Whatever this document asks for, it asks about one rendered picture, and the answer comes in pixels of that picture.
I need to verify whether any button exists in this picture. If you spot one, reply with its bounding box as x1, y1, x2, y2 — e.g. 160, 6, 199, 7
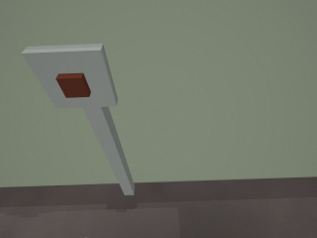
56, 72, 91, 98

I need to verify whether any panel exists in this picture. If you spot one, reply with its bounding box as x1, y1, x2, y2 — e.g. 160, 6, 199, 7
22, 44, 135, 195

